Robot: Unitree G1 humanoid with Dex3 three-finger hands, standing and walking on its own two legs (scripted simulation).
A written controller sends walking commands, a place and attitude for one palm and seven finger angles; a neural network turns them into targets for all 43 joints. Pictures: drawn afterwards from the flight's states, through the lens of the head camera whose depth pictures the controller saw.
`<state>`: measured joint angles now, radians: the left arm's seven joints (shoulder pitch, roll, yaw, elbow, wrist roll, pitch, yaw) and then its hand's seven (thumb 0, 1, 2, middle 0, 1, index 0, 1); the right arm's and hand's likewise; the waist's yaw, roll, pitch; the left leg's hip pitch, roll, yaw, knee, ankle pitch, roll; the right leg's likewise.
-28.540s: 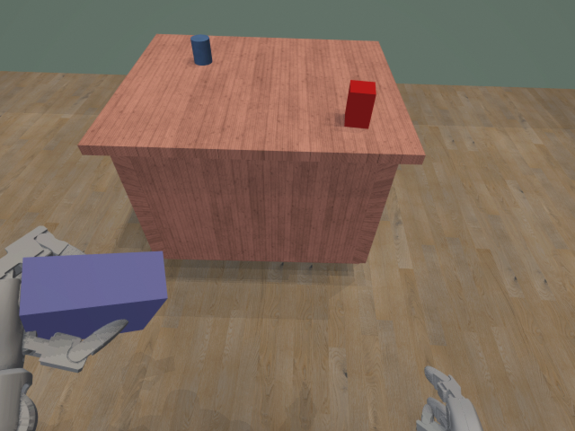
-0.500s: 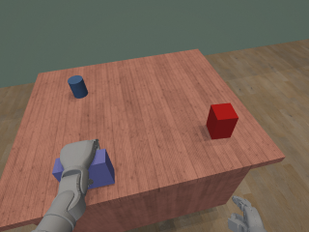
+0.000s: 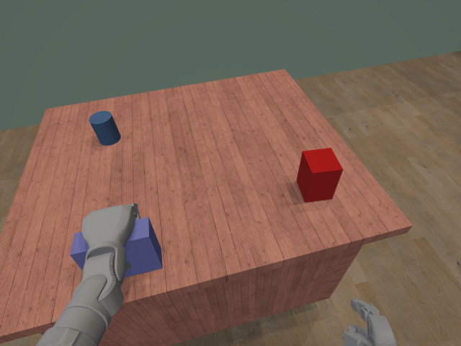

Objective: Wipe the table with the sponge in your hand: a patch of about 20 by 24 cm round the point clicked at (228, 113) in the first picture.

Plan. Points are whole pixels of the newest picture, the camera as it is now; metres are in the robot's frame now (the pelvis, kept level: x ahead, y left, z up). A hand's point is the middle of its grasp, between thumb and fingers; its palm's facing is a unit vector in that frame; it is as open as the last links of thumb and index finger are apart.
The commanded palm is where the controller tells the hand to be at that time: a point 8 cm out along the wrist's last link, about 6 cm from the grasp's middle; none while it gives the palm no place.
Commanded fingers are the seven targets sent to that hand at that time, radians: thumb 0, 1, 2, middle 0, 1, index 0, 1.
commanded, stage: wipe forward along the first lane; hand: left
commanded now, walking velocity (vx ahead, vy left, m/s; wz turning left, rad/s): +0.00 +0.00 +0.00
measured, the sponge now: (123, 256) +0.28 +0.27 -0.05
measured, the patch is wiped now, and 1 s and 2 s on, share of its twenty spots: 0.10 0.40 0.55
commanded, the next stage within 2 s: slide across to the middle lane in 1.56 s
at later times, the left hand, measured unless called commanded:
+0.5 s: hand (119, 218) +0.35 +0.29 -0.01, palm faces -0.13 +0.00 -0.99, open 9.3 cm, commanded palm +0.33 +0.28 +0.02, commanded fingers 0.00 0.10 1.30 -1.20 -1.60 -1.20 -1.60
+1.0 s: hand (117, 198) +0.40 +0.31 -0.01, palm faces -0.13 +0.03 -0.99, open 9.4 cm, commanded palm +0.38 +0.30 +0.02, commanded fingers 0.00 0.10 1.30 -1.20 -1.60 -1.20 -1.60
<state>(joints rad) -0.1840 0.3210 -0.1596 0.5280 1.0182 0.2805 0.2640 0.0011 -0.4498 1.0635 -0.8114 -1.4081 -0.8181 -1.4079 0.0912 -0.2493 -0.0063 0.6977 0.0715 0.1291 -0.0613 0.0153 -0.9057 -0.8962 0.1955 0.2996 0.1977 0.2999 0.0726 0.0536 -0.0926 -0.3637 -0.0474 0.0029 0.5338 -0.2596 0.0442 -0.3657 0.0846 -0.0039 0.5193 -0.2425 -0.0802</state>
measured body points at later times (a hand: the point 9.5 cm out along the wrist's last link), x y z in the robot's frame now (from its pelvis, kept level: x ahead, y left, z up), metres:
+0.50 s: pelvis -0.01 +0.00 -0.01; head +0.03 -0.02 +0.44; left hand +0.35 +0.28 +0.05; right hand +0.13 -0.26 -0.14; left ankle +0.01 +0.09 -0.73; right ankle +0.01 -0.07 -0.73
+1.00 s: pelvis -0.01 +0.01 -0.02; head +0.06 +0.01 +0.43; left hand +0.40 +0.31 +0.04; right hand +0.08 -0.25 -0.15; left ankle +0.00 +0.09 -0.73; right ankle +0.01 -0.07 -0.73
